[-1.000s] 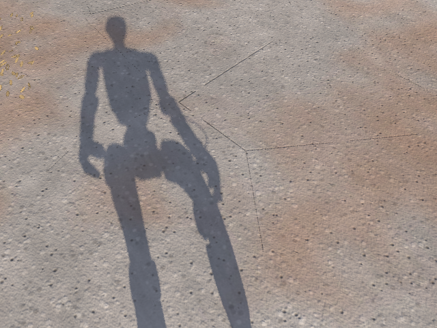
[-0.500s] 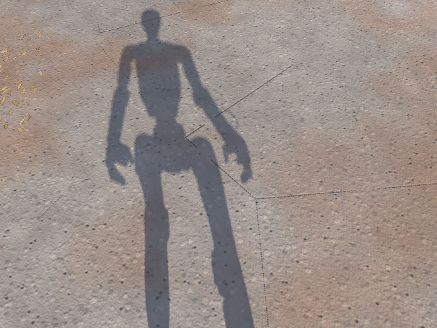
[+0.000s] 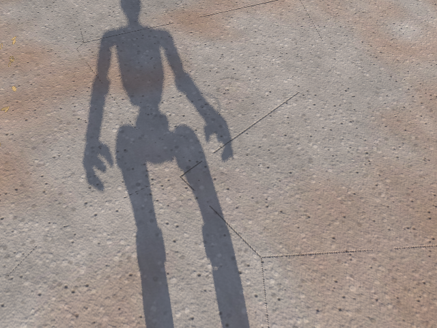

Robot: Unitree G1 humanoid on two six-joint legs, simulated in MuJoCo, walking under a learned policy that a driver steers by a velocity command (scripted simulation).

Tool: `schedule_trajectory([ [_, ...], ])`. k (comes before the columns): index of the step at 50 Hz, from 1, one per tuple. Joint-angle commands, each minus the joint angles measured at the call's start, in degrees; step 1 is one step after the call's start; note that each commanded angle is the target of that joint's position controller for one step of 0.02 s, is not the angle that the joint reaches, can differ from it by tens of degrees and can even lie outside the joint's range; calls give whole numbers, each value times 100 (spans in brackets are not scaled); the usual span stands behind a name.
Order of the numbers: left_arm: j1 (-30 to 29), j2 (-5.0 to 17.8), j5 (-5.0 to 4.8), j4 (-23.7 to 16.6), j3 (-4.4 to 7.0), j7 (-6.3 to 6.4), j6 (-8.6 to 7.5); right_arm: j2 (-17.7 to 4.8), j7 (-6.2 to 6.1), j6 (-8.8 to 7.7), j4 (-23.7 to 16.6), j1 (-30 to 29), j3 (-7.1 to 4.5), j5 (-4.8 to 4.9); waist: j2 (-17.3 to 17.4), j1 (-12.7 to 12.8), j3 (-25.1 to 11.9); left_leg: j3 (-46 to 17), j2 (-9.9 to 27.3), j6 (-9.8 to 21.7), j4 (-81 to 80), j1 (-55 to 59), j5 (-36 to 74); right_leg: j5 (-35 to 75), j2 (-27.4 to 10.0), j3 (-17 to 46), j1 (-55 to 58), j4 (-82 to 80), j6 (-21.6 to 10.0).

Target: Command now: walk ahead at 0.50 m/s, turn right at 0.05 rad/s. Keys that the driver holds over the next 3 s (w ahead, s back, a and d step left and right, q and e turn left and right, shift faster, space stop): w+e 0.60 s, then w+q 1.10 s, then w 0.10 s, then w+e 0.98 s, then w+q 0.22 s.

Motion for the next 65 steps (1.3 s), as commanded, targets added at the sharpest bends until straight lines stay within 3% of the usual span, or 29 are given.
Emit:
schedule_trajectory([
  [1,233,341,2,-293,147,48,35,-423,14,-84,-140,143,-74,-69,615,83,-413,-1686,1490,906,-1743,1061,406,618,-615,276,-1016,-32,-36],
  [5,-221,334,6,-438,193,76,193,-684,-122,-129,97,506,-150,-104,459,36,-39,-973,1487,890,-2046,1024,969,1441,-642,397,-1664,-709,98],
  [11,-1119,213,25,-747,167,-58,139,-736,-266,-96,209,723,-125,-81,432,-225,158,-61,1368,555,-2155,1439,1247,2871,-333,235,-1779,-2371,86],
  [17,-1958,89,21,-1281,65,-283,142,-860,-321,105,422,1189,-175,-5,342,-491,446,324,1782,486,-1637,2739,2083,2165,-226,-219,-2234,-3120,-77],
  [20,-1672,297,12,-1437,161,-386,157,-1086,-384,224,295,929,-241,31,652,-156,81,613,1821,307,-667,2864,4567,1296,196,-752,-1294,-3177,-347],
  [22,-271,777,-6,-1163,428,-360,178,-1173,-428,296,179,706,-256,49,675,628,-708,823,1561,68,1270,2329,5346,1422,656,-876,720,-3584,-692],
  [23,658,1320,19,-988,629,-232,224,-1075,-425,237,30,727,-202,0,20,976,-1297,845,1275,-172,3083,889,3558,1435,-96,455,2530,-3816,-1073],
  [24,586,1764,-14,-1018,670,-204,190,-117,-264,30,-197,1336,89,-146,-1320,258,-1835,212,-29,-486,5050,-1744,-2151,790,-1540,3726,4488,-4315,-2174],
  [25,852,1288,50,-1064,534,-189,161,-625,-162,-245,-292,710,-10,77,-738,671,-2240,-936,17,-327,5570,-2402,-2377,589,-1673,4444,4751,-4953,-2147],
  [26,590,998,82,-1075,457,-172,122,-837,-126,-369,-491,167,-74,253,-536,691,-1468,-953,316,-171,5409,-2801,-1844,1061,-1462,3520,4216,-4995,-1827],
  [27,135,827,53,-1185,399,-176,102,-800,-155,-409,-515,45,-65,196,26,419,-1013,-911,578,-126,4882,-2552,-1352,1602,-1211,2788,3297,-5046,-1626],
  [28,-266,648,67,-1306,341,-184,103,-828,-198,-373,-470,25,-123,63,258,182,-689,-854,735,-178,4405,-2148,-1131,2145,-999,2277,2450,-5153,-1492],
  [29,-446,555,118,-1397,294,-168,97,-846,-206,-281,-487,158,-166,26,168,-27,-610,-894,849,-235,4151,-1732,-1004,2436,-862,2036,1927,-5295,-1460],
  [32,-444,643,109,-1403,286,-89,66,-618,-220,-54,-468,352,-156,-41,29,-206,-444,-674,924,-501,3394,-1477,-609,3059,-716,1386,1251,-5565,-1447],
  [34,-209,736,117,-1284,299,-27,46,-528,-236,-1,-555,4,-118,-61,-85,-65,-270,-560,950,-600,2704,-1646,96,3378,-629,987,1157,-5685,-1336],
  [38,67,774,120,-1117,271,2,26,-428,-173,-19,-697,-657,-48,27,-199,270,-111,-421,818,-427,1247,-1512,1624,2893,-443,420,1340,-5796,-936],
  [44,305,863,142,-804,287,13,60,-517,31,-49,-1020,-1288,-11,130,-140,486,235,-475,610,-90,545,-2166,1292,2969,-1010,267,2706,-5626,-804],
  [47,104,985,139,-825,317,81,157,-616,154,-61,-1082,-1041,-44,118,-278,242,-13,-231,324,155,466,-1738,507,4777,-1100,-10,3110,-4976,-605],
  [49,-114,1087,137,-909,324,134,244,-932,133,-16,-866,-24,-221,80,-350,-326,-694,144,-139,386,370,-255,317,6541,-872,-319,2962,-3587,-405],
  [50,-169,1060,149,-1003,288,172,246,-1240,80,13,-696,859,-361,60,-118,-737,-1179,-400,114,646,305,1236,664,5875,-667,-471,2051,-2245,-195],
  [51,374,556,229,-1200,114,103,111,-1824,24,32,-695,1504,-518,12,1095,-595,-1978,-3023,1563,1651,228,3532,314,3010,207,-584,-314,120,247],
  [52,372,419,239,-1152,19,7,-75,-1516,28,46,-642,1579,-412,105,1530,-573,-2437,-4986,2088,2044,-709,4406,-195,-999,806,252,-1622,1095,311],
  [53,-63,813,27,-1301,105,-87,-229,-1209,-2,73,-686,1382,-331,109,1121,-684,-1807,-4396,1909,1705,-854,4050,-790,-763,397,643,-2226,1324,171],
  [54,-486,850,-46,-1439,90,-104,-302,-1063,-25,94,-823,1007,-292,89,584,-593,-1146,-3664,1711,1490,-945,3174,-662,-294,124,518,-2268,981,103],
  [55,-686,836,64,-1483,110,-75,-316,-955,-24,110,-919,659,-251,64,106,-372,-639,-3171,1507,1368,-1087,2215,-170,-11,-68,414,-2048,408,122],
  [56,-664,887,171,-1502,171,-32,-266,-840,-38,107,-1018,449,-199,20,91,-163,-461,-2845,1340,1306,-1230,1594,356,165,-228,395,-1643,-12,173],
  [58,-449,763,228,-1538,176,6,-134,-873,-68,124,-1123,310,-205,17,354,64,-371,-2549,1135,1348,-1423,958,891,253,-299,318,-1256,-498,330],
  [60,-550,652,245,-1623,151,56,-50,-1019,-131,112,-1145,400,-253,36,430,74,-315,-2180,987,1344,-1492,604,1344,642,-260,184,-1199,-1067,513],
  [65,-1576,410,199,-1929,58,33,-81,-1116,-261,208,-1076,850,-306,135,596,-335,-259,-1797,559,916,-1295,365,945,2452,125,95,-700,-3132,667],
])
